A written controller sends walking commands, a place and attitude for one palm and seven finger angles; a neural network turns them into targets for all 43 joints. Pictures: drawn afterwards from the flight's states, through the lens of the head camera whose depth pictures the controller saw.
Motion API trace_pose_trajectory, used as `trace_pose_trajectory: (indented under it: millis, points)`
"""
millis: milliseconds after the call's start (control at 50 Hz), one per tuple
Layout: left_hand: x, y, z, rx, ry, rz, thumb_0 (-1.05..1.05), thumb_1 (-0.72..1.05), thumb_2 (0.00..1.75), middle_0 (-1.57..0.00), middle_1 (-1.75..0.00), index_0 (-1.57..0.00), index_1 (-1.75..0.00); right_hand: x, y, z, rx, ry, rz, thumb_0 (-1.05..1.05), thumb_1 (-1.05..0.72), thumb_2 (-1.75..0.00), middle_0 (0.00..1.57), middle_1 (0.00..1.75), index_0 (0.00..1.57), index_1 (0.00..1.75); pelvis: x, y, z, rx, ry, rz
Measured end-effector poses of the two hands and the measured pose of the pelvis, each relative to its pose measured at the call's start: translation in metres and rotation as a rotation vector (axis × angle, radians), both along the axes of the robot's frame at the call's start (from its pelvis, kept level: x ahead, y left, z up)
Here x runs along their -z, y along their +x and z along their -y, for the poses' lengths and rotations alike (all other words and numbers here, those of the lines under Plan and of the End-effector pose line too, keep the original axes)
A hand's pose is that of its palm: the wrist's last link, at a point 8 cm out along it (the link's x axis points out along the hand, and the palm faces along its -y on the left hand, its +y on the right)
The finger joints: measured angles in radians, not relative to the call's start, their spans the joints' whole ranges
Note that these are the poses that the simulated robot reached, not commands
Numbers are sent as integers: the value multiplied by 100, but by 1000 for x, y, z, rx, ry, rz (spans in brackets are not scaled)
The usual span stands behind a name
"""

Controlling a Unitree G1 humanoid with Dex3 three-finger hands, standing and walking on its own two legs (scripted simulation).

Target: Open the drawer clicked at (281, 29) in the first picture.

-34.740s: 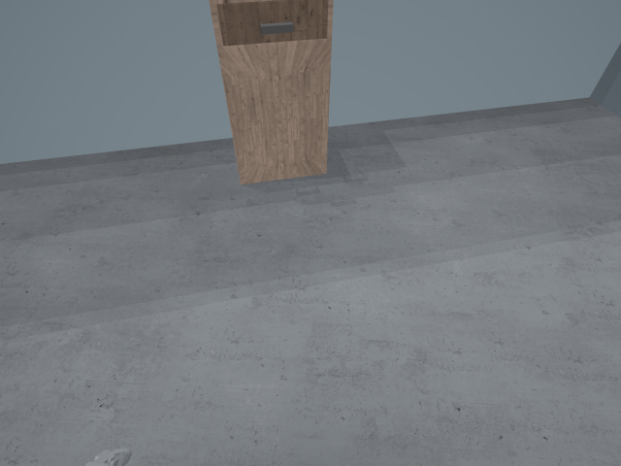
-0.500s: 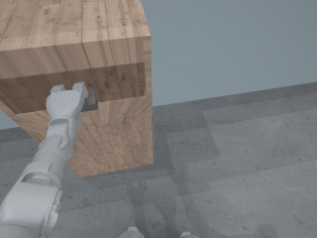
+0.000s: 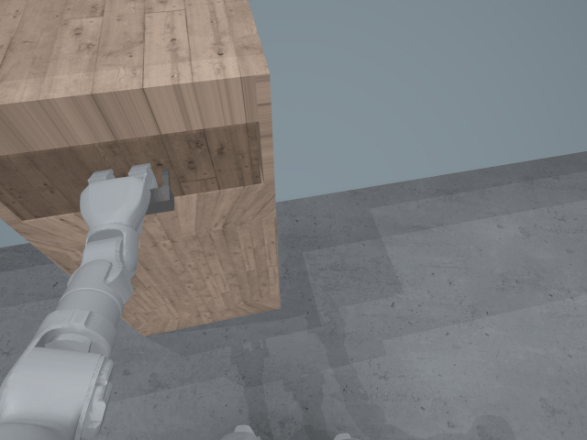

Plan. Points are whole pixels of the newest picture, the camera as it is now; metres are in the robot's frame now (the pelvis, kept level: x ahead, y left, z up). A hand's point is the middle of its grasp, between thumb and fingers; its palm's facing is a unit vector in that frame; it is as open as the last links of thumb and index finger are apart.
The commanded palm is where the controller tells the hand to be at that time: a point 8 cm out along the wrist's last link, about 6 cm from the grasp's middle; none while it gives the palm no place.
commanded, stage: pull the drawer open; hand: left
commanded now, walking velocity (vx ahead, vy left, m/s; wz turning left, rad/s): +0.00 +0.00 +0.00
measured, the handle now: (131, 192) +0.48 +0.25 +0.02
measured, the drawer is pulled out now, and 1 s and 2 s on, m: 0.00 0.07 0.30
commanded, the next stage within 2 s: none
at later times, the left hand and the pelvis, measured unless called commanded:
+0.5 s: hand (131, 247) +0.39 +0.24 +0.00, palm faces +0.00 -0.06 -1.00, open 6.0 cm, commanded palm +0.37 +0.24 +0.07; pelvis +0.03 +0.01 +0.01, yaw -1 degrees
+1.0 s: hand (131, 262) +0.37 +0.23 +0.00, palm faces -0.02 -0.07 -1.00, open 6.0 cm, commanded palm +0.31 +0.23 +0.07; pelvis +0.02 +0.00 +0.01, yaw -1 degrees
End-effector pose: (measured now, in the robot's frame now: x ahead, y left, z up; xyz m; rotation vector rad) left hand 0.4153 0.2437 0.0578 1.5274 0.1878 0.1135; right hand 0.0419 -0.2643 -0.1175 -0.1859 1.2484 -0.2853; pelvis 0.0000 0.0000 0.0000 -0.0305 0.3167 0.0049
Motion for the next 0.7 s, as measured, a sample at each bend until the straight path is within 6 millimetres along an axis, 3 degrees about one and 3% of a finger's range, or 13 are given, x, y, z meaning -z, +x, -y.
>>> trace_pose_trajectory:
  millis: [240,480,560,700]
  points:
    - [0,-11,2,11,-9,21,2,63,77,-41,-135,-42,-135,-6,15,2,35,14,42,1,-91,-90,21,30,20,30,-5,14,-2,27,3,9]
    - [0,-45,8,10,-19,39,2,62,79,-41,-135,-42,-135,-17,76,-11,-34,38,168,1,-91,-90,20,30,20,30,-12,28,-7,17,2,50]
    - [0,-47,9,6,-10,38,1,62,80,-42,-135,-42,-135,-17,95,-15,-87,32,195,1,-91,-90,21,30,20,30,-10,25,-7,-4,5,60]
    - [0,-46,9,-3,8,16,0,63,82,-42,-135,-42,-135,-14,103,-19,-113,39,215,1,-91,-90,21,30,20,30,-8,17,-3,-12,9,63]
